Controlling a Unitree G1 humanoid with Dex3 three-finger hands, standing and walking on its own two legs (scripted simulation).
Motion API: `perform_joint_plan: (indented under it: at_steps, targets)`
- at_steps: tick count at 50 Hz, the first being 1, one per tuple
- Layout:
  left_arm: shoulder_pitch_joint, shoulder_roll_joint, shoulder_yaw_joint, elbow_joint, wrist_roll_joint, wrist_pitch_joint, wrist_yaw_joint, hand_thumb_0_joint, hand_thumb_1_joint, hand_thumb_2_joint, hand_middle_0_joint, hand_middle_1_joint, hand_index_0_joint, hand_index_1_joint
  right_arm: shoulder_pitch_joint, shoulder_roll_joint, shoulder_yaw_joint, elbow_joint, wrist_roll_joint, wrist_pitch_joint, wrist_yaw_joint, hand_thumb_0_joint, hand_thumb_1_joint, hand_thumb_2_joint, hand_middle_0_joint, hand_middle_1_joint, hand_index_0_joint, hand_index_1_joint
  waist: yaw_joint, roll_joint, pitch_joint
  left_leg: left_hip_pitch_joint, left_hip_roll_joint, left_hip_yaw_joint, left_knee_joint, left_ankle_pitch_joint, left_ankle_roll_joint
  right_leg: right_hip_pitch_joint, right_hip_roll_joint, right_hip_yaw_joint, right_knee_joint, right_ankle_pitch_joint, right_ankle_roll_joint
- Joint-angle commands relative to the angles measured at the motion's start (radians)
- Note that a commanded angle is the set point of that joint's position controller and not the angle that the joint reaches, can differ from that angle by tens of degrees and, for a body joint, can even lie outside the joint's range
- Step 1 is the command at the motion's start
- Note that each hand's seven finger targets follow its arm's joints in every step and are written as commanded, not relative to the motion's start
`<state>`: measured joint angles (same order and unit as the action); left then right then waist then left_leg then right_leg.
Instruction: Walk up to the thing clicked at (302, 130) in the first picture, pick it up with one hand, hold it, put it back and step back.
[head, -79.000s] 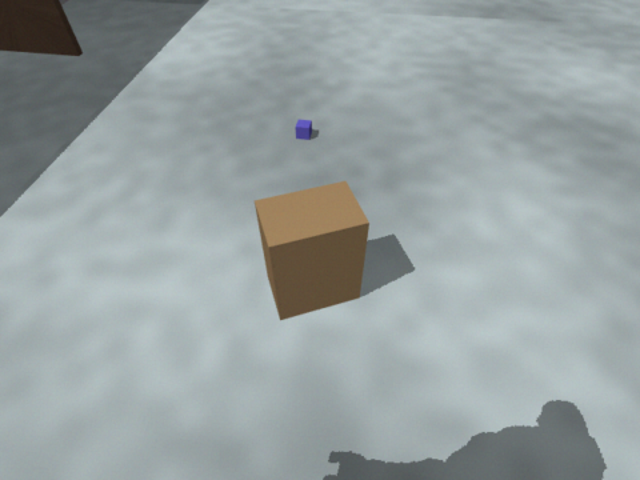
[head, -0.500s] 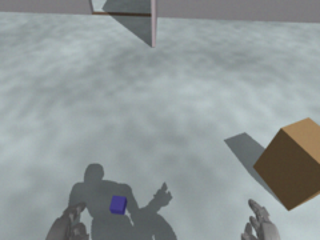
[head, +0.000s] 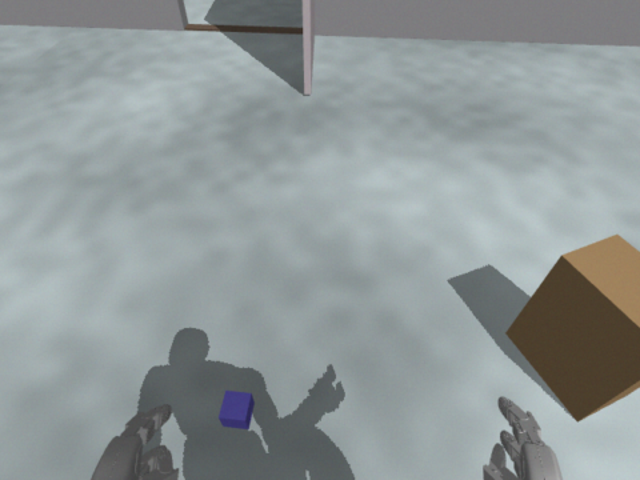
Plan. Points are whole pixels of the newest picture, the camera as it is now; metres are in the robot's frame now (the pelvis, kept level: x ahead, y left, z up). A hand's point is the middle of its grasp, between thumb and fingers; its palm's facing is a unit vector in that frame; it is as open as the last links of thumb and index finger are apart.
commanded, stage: home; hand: left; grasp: from above
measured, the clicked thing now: (237, 409) +0.45 +0.24 -0.68
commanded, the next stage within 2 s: stand in 0.02 s
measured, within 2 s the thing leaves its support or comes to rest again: neither
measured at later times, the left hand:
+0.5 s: hand out of the picture +0.07 +0.25 -0.11, palm faces +0.05 -0.94 -0.34, open 7.4 cm
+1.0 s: hand out of the picture +0.03 +0.25 -0.10, palm faces +0.05 -0.94 -0.34, open 7.4 cm
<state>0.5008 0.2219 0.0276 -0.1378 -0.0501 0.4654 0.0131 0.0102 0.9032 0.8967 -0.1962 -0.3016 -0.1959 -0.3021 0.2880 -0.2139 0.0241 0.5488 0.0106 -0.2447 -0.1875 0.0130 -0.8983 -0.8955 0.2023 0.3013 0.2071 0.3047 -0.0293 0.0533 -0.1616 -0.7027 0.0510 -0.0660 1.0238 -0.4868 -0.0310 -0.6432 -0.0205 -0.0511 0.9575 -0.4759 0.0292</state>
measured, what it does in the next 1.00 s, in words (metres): rises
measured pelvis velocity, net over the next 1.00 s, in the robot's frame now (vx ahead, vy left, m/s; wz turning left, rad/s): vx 0.00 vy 0.01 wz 0.02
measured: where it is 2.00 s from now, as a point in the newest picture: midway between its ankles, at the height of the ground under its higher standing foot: outside the picture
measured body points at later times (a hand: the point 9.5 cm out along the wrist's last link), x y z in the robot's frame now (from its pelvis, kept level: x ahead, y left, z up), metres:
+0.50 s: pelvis +0.00 +0.01 +0.04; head +0.01 +0.01 +0.49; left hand +0.06 +0.30 -0.09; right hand +0.09 -0.27 -0.08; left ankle +0.01 +0.13 -0.68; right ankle +0.00 -0.14 -0.68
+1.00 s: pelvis +0.00 +0.01 +0.07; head -0.01 +0.00 +0.51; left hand +0.03 +0.30 -0.07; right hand +0.07 -0.27 -0.08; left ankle +0.01 +0.13 -0.68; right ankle +0.00 -0.14 -0.68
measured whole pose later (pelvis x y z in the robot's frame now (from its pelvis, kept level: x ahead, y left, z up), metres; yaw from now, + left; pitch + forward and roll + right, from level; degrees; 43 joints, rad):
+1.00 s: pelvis +0.00 +0.01 +0.07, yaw +1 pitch -4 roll +0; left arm 0.17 0.30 0.03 1.13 0.03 0.00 0.02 0.00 0.90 0.90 -0.20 -0.30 -0.20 -0.30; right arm 0.15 -0.30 -0.03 1.11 -0.02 0.00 -0.01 0.00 -0.90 -0.90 0.20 0.30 0.21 0.30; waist 0.02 0.02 0.06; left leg -0.15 0.01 -0.04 0.42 -0.20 -0.01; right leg -0.11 -0.06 -0.05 0.39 -0.21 0.05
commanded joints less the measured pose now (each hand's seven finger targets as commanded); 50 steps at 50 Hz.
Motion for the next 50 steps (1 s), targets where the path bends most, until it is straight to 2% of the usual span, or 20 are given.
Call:
perform_joint_plan:
  at_steps: [1,5,6,7,8,9,10,12,14,16,17,19,23,25,28,35,41,47,50]
  targets:
    - [-0.029,0.106,0.065,-0.184,0.008,-0.045,0.013,0.000,0.900,0.899,-0.200,-0.298,-0.200,-0.298,-0.077,-0.120,-0.050,-0.166,-0.004,-0.058,-0.015,0.000,-0.899,-0.900,0.200,0.300,0.200,0.300,-0.005,-0.015,-0.066,0.092,-0.047,0.038,-0.170,0.173,0.038,0.028,0.035,-0.021,-0.170,0.157,-0.021]
    - [-0.027,0.106,0.063,-0.205,0.008,-0.047,0.014,0.000,0.900,0.899,-0.200,-0.298,-0.200,-0.298,-0.075,-0.120,-0.051,-0.167,-0.003,-0.057,-0.015,0.000,-0.899,-0.900,0.200,0.300,0.200,0.300,-0.005,0.005,-0.075,0.105,-0.045,0.039,-0.173,0.191,0.036,0.036,0.035,-0.021,-0.160,0.173,-0.024]
    - [-0.322,0.198,0.059,0.146,0.119,-0.268,0.053,0.000,0.900,0.900,-0.200,-0.299,-0.200,-0.299,-0.118,-0.248,-0.087,0.082,-0.123,0.058,0.044,0.000,-0.900,-0.900,0.200,0.300,0.200,0.300,0.065,-0.062,0.155,0.110,-0.014,-0.012,-0.247,0.406,0.081,0.222,-0.034,0.033,-0.182,0.187,-0.059]
    - [-0.211,0.215,0.081,0.326,0.122,-0.336,0.047,0.000,0.900,0.900,-0.200,-0.300,-0.200,-0.301,-0.134,-0.255,-0.105,0.095,-0.126,0.101,0.079,0.000,-0.900,-0.900,0.200,0.300,0.200,0.300,0.074,-0.128,0.076,0.177,-0.022,0.030,-0.228,0.378,0.098,0.234,-0.053,0.108,-0.232,0.178,-0.089]
    - [-0.201,0.222,0.074,0.373,0.119,-0.367,0.040,0.000,0.900,0.900,-0.200,-0.300,-0.200,-0.301,-0.132,-0.259,-0.109,0.062,-0.129,0.124,0.098,0.000,-0.900,-0.900,0.200,0.300,0.200,0.300,0.048,-0.124,0.080,0.199,-0.029,0.010,-0.233,0.353,0.097,0.190,-0.047,0.136,-0.252,0.177,-0.115]
    - [-0.204,0.236,0.062,0.423,0.121,-0.392,0.036,0.000,0.900,0.900,-0.200,-0.300,-0.200,-0.301,-0.135,-0.256,-0.107,0.073,-0.115,0.135,0.118,0.000,-0.900,-0.900,0.200,0.300,0.200,0.300,0.055,-0.080,0.046,0.245,-0.029,-0.003,-0.246,0.341,0.100,0.243,-0.056,0.132,-0.241,0.217,-0.106]
    - [-0.233,0.230,0.061,0.461,0.124,-0.408,0.033,0.000,0.900,0.900,-0.200,-0.300,-0.200,-0.301,-0.121,-0.233,-0.105,0.111,-0.091,0.140,0.137,0.000,-0.900,-0.900,0.200,0.300,0.200,0.300,0.051,-0.076,0.028,0.271,-0.033,0.013,-0.254,0.335,0.094,0.275,-0.075,0.138,-0.240,0.258,-0.101]
    - [-0.286,0.228,0.066,0.546,0.108,-0.413,0.026,0.000,0.900,0.900,-0.200,-0.300,-0.200,-0.301,-0.132,-0.220,-0.102,0.140,-0.061,0.152,0.163,0.000,-0.900,-0.900,0.200,0.300,0.200,0.300,0.054,-0.112,0.058,0.302,-0.045,0.023,-0.289,0.253,0.087,0.248,-0.081,0.141,-0.294,0.185,-0.088]
    - [-0.303,0.215,0.062,0.629,0.102,-0.426,0.028,0.000,0.900,0.900,-0.200,-0.300,-0.200,-0.301,-0.146,-0.225,-0.110,0.179,-0.059,0.161,0.174,0.000,-0.900,-0.900,0.200,0.300,0.200,0.300,0.064,-0.072,0.060,0.323,-0.017,-0.018,-0.345,0.257,0.092,0.273,-0.066,0.101,-0.299,0.177,-0.066]
    - [-0.315,0.202,0.063,0.709,0.101,-0.438,0.030,0.000,0.900,0.900,-0.200,-0.300,-0.200,-0.301,-0.152,-0.238,-0.112,0.207,-0.067,0.171,0.174,0.000,-0.900,-0.900,0.200,0.300,0.200,0.300,0.063,-0.009,0.080,0.326,0.009,-0.059,-0.432,0.206,0.098,0.295,-0.044,0.067,-0.293,0.162,-0.048]
    - [-0.304,0.197,0.062,0.752,0.102,-0.445,0.029,0.000,0.900,0.900,-0.200,-0.300,-0.200,-0.301,-0.164,-0.243,-0.115,0.220,-0.069,0.177,0.175,0.000,-0.900,-0.900,0.200,0.300,0.200,0.300,0.072,0.007,0.094,0.317,0.016,-0.075,-0.458,0.166,0.100,0.311,-0.042,0.059,-0.309,0.153,-0.045]
    - [-0.308,0.203,0.064,0.818,0.102,-0.457,0.027,0.000,0.900,0.900,-0.200,-0.300,-0.200,-0.301,-0.172,-0.244,-0.115,0.245,-0.066,0.187,0.171,0.000,-0.900,-0.900,0.200,0.300,0.200,0.300,0.070,0.001,0.120,0.318,0.020,-0.080,-0.490,0.160,0.096,0.341,-0.046,0.060,-0.349,0.172,-0.043]
    - [-0.312,0.222,0.066,0.927,0.095,-0.474,0.027,0.000,0.900,0.900,-0.200,-0.300,-0.200,-0.301,-0.145,-0.246,-0.111,0.303,-0.058,0.200,0.163,0.000,-0.900,-0.900,0.200,0.300,0.200,0.300,0.052,-0.029,0.136,0.389,0.010,-0.054,-0.513,0.249,0.082,0.390,-0.069,0.081,-0.440,0.246,-0.048]
    - [-0.307,0.231,0.064,0.978,0.090,-0.478,0.030,0.000,0.900,0.900,-0.200,-0.300,-0.200,-0.301,-0.133,-0.247,-0.109,0.334,-0.053,0.203,0.160,0.000,-0.900,-0.900,0.200,0.300,0.200,0.300,0.048,-0.039,0.118,0.440,0.016,-0.049,-0.515,0.356,0.079,0.428,-0.081,0.084,-0.466,0.324,-0.048]
    - [-0.304,0.241,0.060,1.044,0.084,-0.480,0.035,0.000,0.900,0.900,-0.200,-0.300,-0.200,-0.301,-0.117,-0.249,-0.105,0.377,-0.049,0.210,0.153,0.000,-0.900,-0.900,0.200,0.300,0.200,0.300,0.041,-0.047,0.119,0.496,0.023,-0.042,-0.538,0.435,0.075,0.464,-0.092,0.082,-0.501,0.390,-0.045]
    - [-0.324,0.250,0.046,1.146,0.081,-0.474,0.033,0.000,0.900,0.900,-0.200,-0.300,-0.200,-0.301,-0.137,-0.266,-0.096,0.445,-0.038,0.222,0.150,0.000,-0.900,-0.900,0.200,0.300,0.200,0.300,0.045,-0.027,0.179,0.511,0.039,-0.054,-0.647,0.395,0.061,0.514,-0.090,0.071,-0.581,0.326,-0.032]
    - [-0.336,0.256,0.041,1.200,0.087,-0.469,0.029,0.000,0.900,0.900,-0.200,-0.300,-0.200,-0.301,-0.171,-0.276,-0.095,0.474,-0.038,0.231,0.155,0.000,-0.900,-0.900,0.200,0.300,0.200,0.300,0.048,-0.025,0.235,0.463,0.042,-0.076,-0.727,0.203,0.058,0.515,-0.082,0.056,-0.616,0.242,-0.027]
    - [-0.353,0.268,0.041,1.227,0.082,-0.477,0.025,0.000,0.900,0.900,-0.200,-0.300,-0.200,-0.301,-0.176,-0.271,-0.091,0.498,-0.036,0.227,0.160,0.000,-0.900,-0.900,0.200,0.300,0.200,0.300,0.046,-0.023,0.218,0.482,0.039,-0.065,-0.727,0.247,0.054,0.537,-0.099,0.072,-0.648,0.279,-0.027]
    - [-0.360,0.270,0.039,1.234,0.082,-0.482,0.025,0.000,0.900,0.900,-0.200,-0.300,-0.200,-0.301,-0.187,-0.278,-0.089,0.500,-0.033,0.225,0.163,0.000,-0.900,-0.900,0.200,0.300,0.200,0.300,0.045,-0.054,0.203,0.527,0.041,-0.061,-0.715,0.310,0.054,0.529,-0.102,0.073,-0.662,0.288,-0.024]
